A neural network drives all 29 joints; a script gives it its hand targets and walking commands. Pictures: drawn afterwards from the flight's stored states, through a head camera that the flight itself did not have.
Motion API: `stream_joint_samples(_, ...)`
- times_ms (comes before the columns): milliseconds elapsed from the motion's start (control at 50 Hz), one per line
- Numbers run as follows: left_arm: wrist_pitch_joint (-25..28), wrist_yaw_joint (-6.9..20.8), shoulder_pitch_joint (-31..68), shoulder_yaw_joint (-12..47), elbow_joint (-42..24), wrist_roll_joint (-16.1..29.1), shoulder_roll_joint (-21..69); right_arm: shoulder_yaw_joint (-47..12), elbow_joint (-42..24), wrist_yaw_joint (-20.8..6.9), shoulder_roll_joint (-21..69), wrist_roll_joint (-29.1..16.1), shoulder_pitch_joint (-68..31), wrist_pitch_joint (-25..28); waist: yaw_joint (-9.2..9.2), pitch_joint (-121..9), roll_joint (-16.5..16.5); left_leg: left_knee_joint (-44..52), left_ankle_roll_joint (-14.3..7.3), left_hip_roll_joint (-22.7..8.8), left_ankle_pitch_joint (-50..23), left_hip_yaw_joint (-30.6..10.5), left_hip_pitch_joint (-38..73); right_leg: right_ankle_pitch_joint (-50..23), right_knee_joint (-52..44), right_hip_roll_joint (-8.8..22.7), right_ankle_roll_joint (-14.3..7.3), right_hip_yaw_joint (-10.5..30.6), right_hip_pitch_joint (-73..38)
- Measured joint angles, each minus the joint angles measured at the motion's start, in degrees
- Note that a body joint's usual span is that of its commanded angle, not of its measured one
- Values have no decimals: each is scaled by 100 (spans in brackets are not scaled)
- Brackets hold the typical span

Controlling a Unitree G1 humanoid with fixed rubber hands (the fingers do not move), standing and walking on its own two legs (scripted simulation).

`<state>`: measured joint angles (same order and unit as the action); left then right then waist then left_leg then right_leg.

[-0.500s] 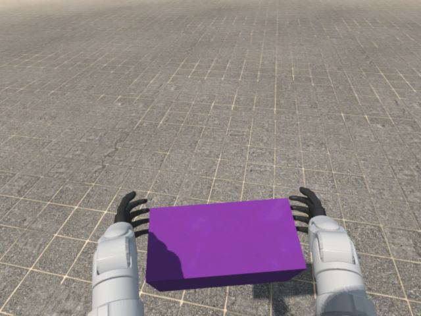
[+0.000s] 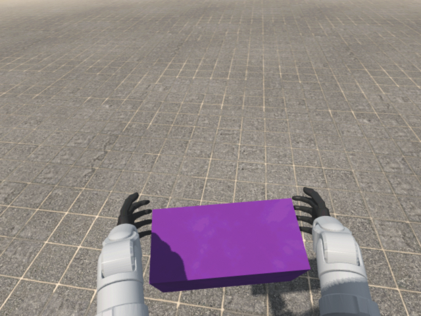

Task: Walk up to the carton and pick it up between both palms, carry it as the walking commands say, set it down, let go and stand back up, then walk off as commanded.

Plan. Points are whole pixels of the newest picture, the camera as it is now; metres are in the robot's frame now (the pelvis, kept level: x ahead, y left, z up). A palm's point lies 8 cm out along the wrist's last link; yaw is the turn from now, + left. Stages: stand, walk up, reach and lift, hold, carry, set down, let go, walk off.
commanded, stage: reach and lift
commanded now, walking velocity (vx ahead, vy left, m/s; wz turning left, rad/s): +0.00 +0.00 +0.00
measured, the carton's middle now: (224, 246) +0.29 -0.01 -0.04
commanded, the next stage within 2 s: hold in 0.60 s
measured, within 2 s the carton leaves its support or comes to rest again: neither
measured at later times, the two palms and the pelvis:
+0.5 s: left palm (125, 236) +0.27 +0.19 +0.04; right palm (318, 228) +0.27 -0.19 +0.04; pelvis +0.00 +0.00 +0.00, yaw +0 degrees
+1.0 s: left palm (126, 234) +0.28 +0.19 +0.04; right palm (320, 230) +0.27 -0.19 +0.04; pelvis +0.00 +0.01 +0.00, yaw +0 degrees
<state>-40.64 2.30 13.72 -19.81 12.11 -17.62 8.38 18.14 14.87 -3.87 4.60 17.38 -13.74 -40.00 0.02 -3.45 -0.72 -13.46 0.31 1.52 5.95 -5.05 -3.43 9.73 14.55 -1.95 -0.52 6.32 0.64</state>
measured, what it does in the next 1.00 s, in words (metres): stands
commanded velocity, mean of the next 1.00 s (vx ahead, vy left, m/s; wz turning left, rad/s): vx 0.00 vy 0.00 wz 0.00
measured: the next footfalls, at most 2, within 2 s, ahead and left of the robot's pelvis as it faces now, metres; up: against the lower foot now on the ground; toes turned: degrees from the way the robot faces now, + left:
none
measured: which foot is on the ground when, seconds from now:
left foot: down 0.00-1.00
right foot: down 0.00-1.00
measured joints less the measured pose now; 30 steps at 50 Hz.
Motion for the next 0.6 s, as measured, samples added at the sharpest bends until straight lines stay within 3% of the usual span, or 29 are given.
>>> stream_joint_samples(600,63,26,-208,5,-150,127,-41,-98,-351,131,187,-23,295,-29,-26,93,-18,35,-2,-10,-13,-8,108,-40,-82,-8,-10,-25,-128)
